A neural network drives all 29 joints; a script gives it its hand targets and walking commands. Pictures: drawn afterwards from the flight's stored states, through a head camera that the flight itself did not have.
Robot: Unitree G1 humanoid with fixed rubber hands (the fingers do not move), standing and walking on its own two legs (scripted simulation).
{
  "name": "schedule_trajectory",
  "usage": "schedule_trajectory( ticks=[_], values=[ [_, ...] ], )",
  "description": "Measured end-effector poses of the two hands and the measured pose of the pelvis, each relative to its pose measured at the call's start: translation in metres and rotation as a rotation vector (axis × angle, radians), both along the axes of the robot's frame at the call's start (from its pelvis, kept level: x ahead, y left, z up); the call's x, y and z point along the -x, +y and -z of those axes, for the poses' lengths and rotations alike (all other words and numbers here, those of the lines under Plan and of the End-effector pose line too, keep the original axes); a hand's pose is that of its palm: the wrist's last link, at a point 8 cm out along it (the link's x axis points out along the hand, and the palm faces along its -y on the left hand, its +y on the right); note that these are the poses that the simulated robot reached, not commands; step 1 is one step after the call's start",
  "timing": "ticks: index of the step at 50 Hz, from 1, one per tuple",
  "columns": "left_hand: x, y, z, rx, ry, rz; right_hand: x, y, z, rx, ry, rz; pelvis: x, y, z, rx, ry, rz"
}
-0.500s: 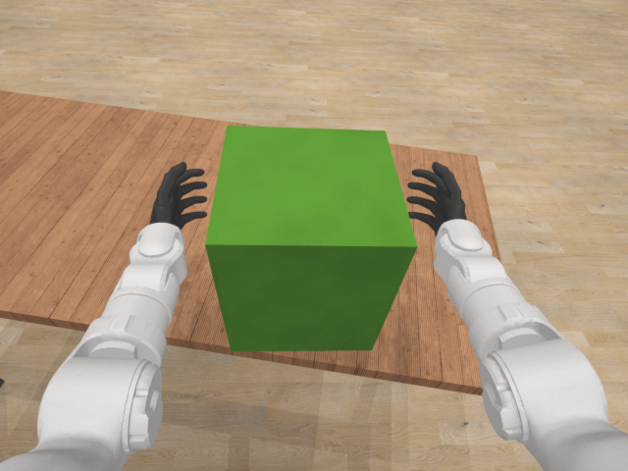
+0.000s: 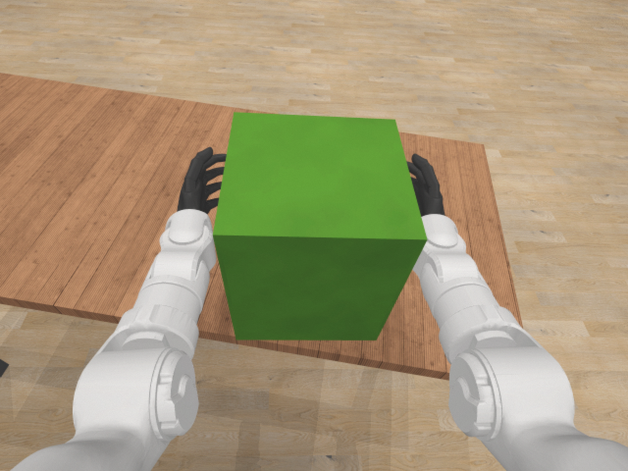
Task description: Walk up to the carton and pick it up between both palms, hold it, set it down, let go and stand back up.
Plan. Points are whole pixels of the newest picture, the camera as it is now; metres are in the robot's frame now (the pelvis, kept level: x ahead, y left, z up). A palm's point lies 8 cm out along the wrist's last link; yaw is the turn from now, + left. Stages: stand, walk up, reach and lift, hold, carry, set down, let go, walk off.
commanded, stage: reach and lift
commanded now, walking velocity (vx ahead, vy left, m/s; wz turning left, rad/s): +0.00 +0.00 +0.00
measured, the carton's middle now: (311, 235) +0.43 +0.04 +0.05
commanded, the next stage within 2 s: none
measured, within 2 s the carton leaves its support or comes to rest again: leaves its support in 1.38 s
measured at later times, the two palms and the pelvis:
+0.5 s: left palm (190, 222) +0.41 +0.19 +0.09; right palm (428, 229) +0.42 -0.11 +0.10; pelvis +0.02 +0.01 +0.01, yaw +0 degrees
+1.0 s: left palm (189, 222) +0.41 +0.19 +0.09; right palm (427, 229) +0.42 -0.11 +0.10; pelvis +0.02 +0.01 +0.01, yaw +1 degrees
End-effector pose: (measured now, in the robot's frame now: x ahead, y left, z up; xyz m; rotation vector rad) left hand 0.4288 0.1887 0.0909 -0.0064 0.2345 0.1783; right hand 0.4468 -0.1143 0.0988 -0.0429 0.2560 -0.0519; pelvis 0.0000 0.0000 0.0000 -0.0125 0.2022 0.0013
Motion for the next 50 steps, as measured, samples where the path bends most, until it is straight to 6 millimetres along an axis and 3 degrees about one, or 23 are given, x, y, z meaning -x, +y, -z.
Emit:
schedule_trajectory(
  ticks=[19, 34, 50],
  values=[
    [0.019, -0.001, -0.002, -0.002, -0.021, 0.018, 0.025, -0.002, -0.004, 0.028, -0.087, -0.005, -0.013, 0.01, -0.006, -0.01, -0.159, 0.005],
    [0.023, 0.002, 0.001, 0.002, -0.001, 0.003, 0.026, 0.001, 0.0, 0.025, -0.076, -0.012, -0.023, 0.01, -0.006, -0.006, -0.187, 0.0],
    [0.023, 0.003, 0.001, -0.005, 0.004, 0.001, 0.026, 0.002, 0.0, 0.027, -0.081, -0.013, -0.02, 0.009, -0.006, -0.01, -0.181, -0.013]
  ],
)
